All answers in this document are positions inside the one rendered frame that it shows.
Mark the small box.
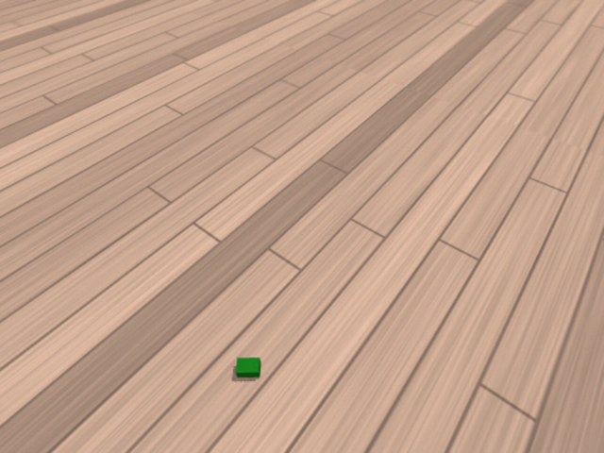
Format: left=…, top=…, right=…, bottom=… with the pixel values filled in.
left=236, top=358, right=260, bottom=378

